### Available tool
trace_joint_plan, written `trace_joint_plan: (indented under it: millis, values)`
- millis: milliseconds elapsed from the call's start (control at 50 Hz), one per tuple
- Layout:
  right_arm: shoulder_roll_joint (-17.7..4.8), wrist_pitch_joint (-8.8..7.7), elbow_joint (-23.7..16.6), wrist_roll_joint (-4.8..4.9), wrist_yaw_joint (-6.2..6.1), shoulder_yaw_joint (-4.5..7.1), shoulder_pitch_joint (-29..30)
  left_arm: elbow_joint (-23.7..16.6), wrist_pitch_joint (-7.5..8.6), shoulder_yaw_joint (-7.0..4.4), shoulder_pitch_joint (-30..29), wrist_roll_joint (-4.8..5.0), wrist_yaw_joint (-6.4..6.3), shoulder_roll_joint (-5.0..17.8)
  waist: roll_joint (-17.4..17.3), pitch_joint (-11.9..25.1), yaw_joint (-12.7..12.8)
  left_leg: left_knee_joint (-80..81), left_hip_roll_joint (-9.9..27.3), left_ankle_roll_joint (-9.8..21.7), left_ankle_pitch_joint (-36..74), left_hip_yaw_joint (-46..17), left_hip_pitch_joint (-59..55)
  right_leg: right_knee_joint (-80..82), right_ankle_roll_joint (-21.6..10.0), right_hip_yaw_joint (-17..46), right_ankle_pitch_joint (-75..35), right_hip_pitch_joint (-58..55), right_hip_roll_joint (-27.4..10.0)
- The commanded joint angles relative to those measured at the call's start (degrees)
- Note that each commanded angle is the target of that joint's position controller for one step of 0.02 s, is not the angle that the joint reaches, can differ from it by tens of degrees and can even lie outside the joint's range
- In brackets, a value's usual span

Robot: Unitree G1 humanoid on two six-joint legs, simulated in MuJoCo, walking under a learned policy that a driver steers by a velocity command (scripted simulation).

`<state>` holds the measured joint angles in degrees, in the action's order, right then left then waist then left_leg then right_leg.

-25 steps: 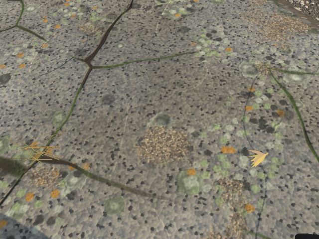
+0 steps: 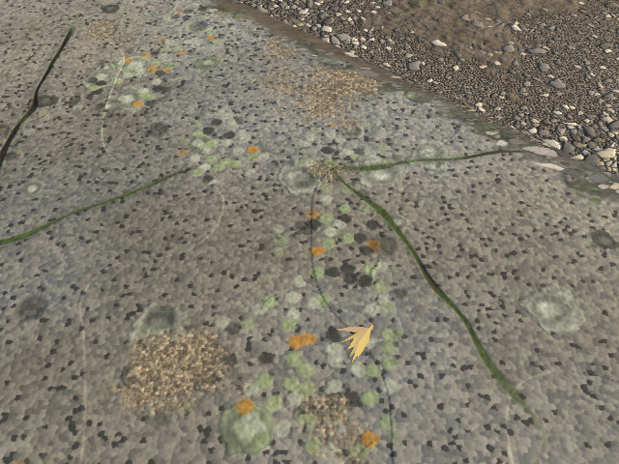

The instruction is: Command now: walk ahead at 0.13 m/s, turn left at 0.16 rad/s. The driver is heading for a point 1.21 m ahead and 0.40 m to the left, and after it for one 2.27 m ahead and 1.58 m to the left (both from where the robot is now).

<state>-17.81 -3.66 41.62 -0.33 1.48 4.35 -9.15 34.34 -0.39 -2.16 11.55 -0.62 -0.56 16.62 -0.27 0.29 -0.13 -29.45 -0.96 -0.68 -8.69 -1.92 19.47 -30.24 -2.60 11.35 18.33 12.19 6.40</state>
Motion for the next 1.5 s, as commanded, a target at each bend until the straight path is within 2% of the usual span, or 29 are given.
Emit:
trace_joint_plan:
  millis: [20, 60, 100, 180, 260, 360, 380, 400, 420, 440, 460, 540, 700, 820, 840, 860, 880, 900, 920, 960, 1060, 1180, 1240, 1340, 1360, 1380, 1400, 1420, 1500]
  values:
    - [-8.7, -0.94, -6.0, -0.47, -0.14, 0.86, 4.3, -2.5, 1.57, -1.16, 3.2, -1.79, -0.16, 5.2, -2.3, 2.5, 4.0, 5.2, 8.0, 5.1, 21.8, -11.4, -8.9, -2.5, -1.6, 1.7, -4.3, 2.6, -6.7]
    - [-9.0, 0.37, -5.9, 0.73, -0.3, 1.17, 2.7, -3.5, 1.67, -1.84, 1.8, -1.57, -1.3, 7.1, -12.4, 2.8, 3.4, 8.5, 14.0, 15.8, 13.7, -26.3, -11.0, -9.3, 4.0, -6.2, 6.8, 9.3, -2.5]
    - [-10.4, 0.75, -4.8, 0.94, -0.48, 1.76, -4.9, -5.1, 1.11, -2.67, -4.6, 0.02, -1.91, 8.4, -12.0, 2.7, -1.5, 10.9, 16.5, 18.4, 12.1, -34.4, -17.7, -21.2, 5.3, -5.0, 19.8, 19.4, -1.0]
    - [-10.9, 1.89, -6.2, 2.27, -2.59, 2.74, -2.0, -4.3, 1.19, -2.56, -5.7, 0.41, -1.45, 5.7, -4.8, 5.3, -0.2, 7.9, 11.3, 13.7, 20.5, -26.5, -18.8, -25.8, 6.7, -3.2, 12.3, 22.1, -2.8]
    - [-10.2, 5.32, -8.1, 2.21, -3.89, 3.44, 0.4, -2.7, 1.8, -2.22, -6.1, 1.24, -0.63, 3.2, -7.4, 7.4, 0.2, 6.9, 6.9, 11.5, 22.2, -25.0, -14.0, -13.3, 7.9, -5.1, 5.1, 13.8, -0.2]
    - [-10.2, 6.57, -10.0, 2.94, -3.84, 3.9, 3.0, -0.5, 2.53, -3.55, -2.5, 1.45, 0.32, 5.5, -9.9, 7.3, 1.7, 5.1, 4.7, 8.6, 13.0, -29.5, -7.7, 5.0, 6.9, -4.9, -5.7, 1.3, -0.4]
    - [-9.1, 6.53, -10.3, 3.22, -3.91, 3.49, 3.3, 0.3, 2.62, -4.2, -1.0, 1.29, 0.09, 6.6, -9.2, 7.1, 2.4, 3.1, 2.5, 6.5, 5.9, -28.7, -4.2, 11.0, 5.8, -4.9, -11.5, -4.3, -2.7]
    - [-5.9, 6.54, -9.8, 2.58, -3.77, 2.5, -0.5, -0.1, 2.34, -4.96, -0.6, 0.61, -0.42, 9.7, -1.7, 9.0, 0.6, -5.4, -1.8, 3.5, -13.2, -24.0, 2.3, 13.1, 1.8, 3.8, -10.8, -12.0, -13.2]
    - [-4.3, 6.14, -10.8, 2.19, -3.6, 2.17, -3.3, -1.3, 1.66, -5.16, -3.9, -1.53, -0.56, 13.1, 14.1, 6.3, -2.4, -17.7, -9.5, 0.9, -28.4, -13.2, 13.5, 15.1, -6.6, 19.6, -12.7, -11.2, -25.0]
    - [-9.6, 5.47, -10.4, 1.59, -3.32, 3.54, -4.5, -2.2, 1.96, -4.82, -5.2, -2.89, -0.48, 11.0, 13.5, 3.9, -2.5, -29.1, -3.5, -1.3, -26.8, -11.4, 15.5, 15.9, -11.1, 22.2, -13.2, -6.1, -29.8]
    - [-12.4, 5.56, -9.3, 1.92, -3.14, 4.42, -4.3, -2.9, 2.09, -3.95, -7.7, -2.28, -0.89, 7.8, 9.2, 1.7, -2.7, -33.6, -1.2, -2.4, -22.4, -9.3, 15.4, 15.2, -10.3, 15.5, -11.8, -3.5, -26.7]
    - [-8.6, 6.71, -8.9, 2.07, -2.76, 3.45, -3.8, -2.4, 1.51, -3.01, -8.2, -0.56, -2.64, 5.9, 6.9, -0.8, -0.9, -41.8, 2.2, -5.7, -12.0, -3.0, 18.4, 14.3, -8.3, -1.4, -17.7, -3.5, -19.0]
    - [-4.8, 6.51, -13.7, 1.49, -0.98, 1.24, 2.8, 0.0, 0.26, -4.92, -3.3, -0.38, -1.48, 10.2, 7.2, 2.7, 3.1, -24.9, 6.8, -6.4, -11.6, 1.8, 15.2, 13.2, -11.2, -10.1, -28.5, -11.3, -23.6]
    - [-3.3, 7.08, -11.6, 0.74, -1.24, 0.82, -1.9, 2.8, 0.94, -4.07, -4.4, 3.17, 0.86, 9.7, 7.7, 5.0, -1.2, 4.6, 1.0, 0.0, -4.0, 4.0, -6.1, 4.9, -8.0, -11.6, -32.5, -6.6, -22.1]
    - [-4.3, 6.89, -10.3, 0.18, -1.61, 0.77, -4.2, 4.5, 1.56, -2.32, -2.0, 2.96, 1.32, 5.7, 4.4, 6.4, -2.0, 12.8, 2.6, 1.5, 7.5, 1.4, -17.3, 2.5, -3.8, -13.1, -26.9, -0.5, -19.7]
    - [-7.5, 6.6, -10.1, -0.73, -2.45, 0.87, -7.8, 4.0, 2.19, 0.05, -0.1, -0.24, 2.05, 0.5, -6.0, 12.4, -1.0, 9.3, 15.0, 4.1, 31.0, -11.3, -31.8, -4.9, 1.8, -15.8, -4.0, 8.7, -15.4]
    - [-7.2, 6.15, -11.3, -1.98, -2.92, -0.03, -2.5, 4.8, 1.98, 0.23, 2.6, -1.02, 2.47, 0.2, -13.5, 11.2, 1.6, 4.6, 23.5, 12.7, 42.4, -14.7, -27.5, -10.9, 6.3, -14.3, 19.4, 13.9, -12.4]
    - [-5.5, 5.57, -11.7, -2.19, -2.77, -0.2, 0.0, 5.0, 1.51, -0.96, 1.9, 0.23, 2.08, 5.1, -9.0, 12.1, -0.5, 4.6, 23.3, 17.5, 38.6, -11.2, -23.6, -17.2, 8.3, -11.0, 20.7, 13.7, -12.1]
    - [-8.5, 5.25, -9.9, -2.11, -2.56, 1.12, 0.4, 3.3, 1.06, -2.02, -0.5, 2.09, 1.56, 8.2, -12.1, 9.7, -0.9, 7.3, 21.5, 18.1, 25.5, -10.7, -19.3, -22.0, 8.3, -11.9, 18.4, 15.5, -11.9]
    - [-9.4, 4.75, -9.2, -1.06, -2.95, 1.68, 2.7, 5.2, -0.8, -4.27, 0.1, 2.45, -0.21, 12.0, -10.7, 3.0, -1.4, 9.9, 19.5, 15.4, 20.2, -6.4, -14.4, -34.0, 8.8, -10.3, 15.0, 20.2, -10.7]
    - [-2.9, 4.4, -8.5, -1.51, -4.5, 0.04, 6.3, 4.0, -3.03, -3.96, 2.3, 2.27, -1.58, 6.4, -7.6, 0.6, 0.4, 12.3, 18.1, 13.3, 14.1, 3.8, -12.5, -35.9, 10.4, -11.6, 4.3, 21.8, -11.3]
    - [-7.0, 4.6, -7.1, -0.7, -3.81, 2.15, 5.9, -1.8, -3.29, -2.86, -0.3, 1.64, 1.32, 4.0, -6.5, 2.5, -0.6, 11.0, 22.2, 14.1, 17.4, 7.1, -15.1, -20.4, 7.8, -14.9, 4.3, 16.2, -13.3]
    - [-10.0, 3.0, -5.9, 1.49, -2.19, 3.5, 3.2, -3.4, -3.64, -3.31, -0.5, 2.62, 2.22, 5.6, -6.8, 2.6, -1.1, 17.7, 25.0, 12.3, -16.7, 3.9, -14.5, -17.7, 3.7, -16.1, 7.6, 14.1, -13.9]
    - [-9.1, 1.83, -4.5, 3.12, -0.74, 3.62, 7.9, 2.1, -2.55, -4.14, 8.8, 2.89, 2.2, 5.5, -1.2, -1.1, 6.0, 11.4, 20.4, 6.7, -27.4, 12.0, -7.9, -3.2, -3.6, -23.6, 5.3, -1.5, -9.6]
    - [-5.8, 1.56, -4.9, 2.33, -0.65, 2.67, 9.5, 6.2, -2.19, -5.7, 18.1, 2.85, 1.56, 8.3, 5.2, -0.1, 9.7, -4.6, 14.8, 4.4, -20.2, 17.5, -1.1, 0.3, -6.3, -22.0, 6.7, -12.7, -6.8]
    - [-1.5, 0.88, -8.5, 1.09, -0.69, 1.27, 14.1, 7.9, -1.29, -8.0, 27.1, 3.01, 0.91, 16.1, 20.9, -2.2, 12.7, -34.7, 7.2, -0.5, -24.7, 20.0, 22.5, 7.5, -14.5, 5.3, 11.2, -24.5, -18.7]
    - [-1.3, -1.27, -12.6, 1.38, -0.44, 0.61, 18.2, 3.3, 2.03, -6.79, 21.3, 2.43, 2.12, 16.2, 18.4, -3.1, 9.7, -45.7, -1.2, -1.1, -26.7, 3.7, 40.4, 18.6, -22.0, 33.9, 20.3, -25.8, -25.7]
    - [-3.3, 0.48, -11.7, -5.36, 0.53, 0.0, 17.6, 2.9, 0.41, -5.72, 15.5, -1.28, 1.84, 13.5, 9.3, -4.1, 9.4, -45.6, 4.5, -1.3, -20.6, 1.5, 43.5, 20.1, -16.8, 25.8, 18.0, -23.0, -27.2]
    - [-7.0, 1.58, -7.0, -4.07, 2.12, 0.47, 8.1, 3.0, 1.92, -3.58, 11.6, -0.1, 1.4, 10.1, 4.7, -5.0, 2.9, -34.5, 6.0, -3.0, -5.4, 2.1, 27.9, 22.2, -12.5, 11.2, 8.1, -13.0, -17.2]
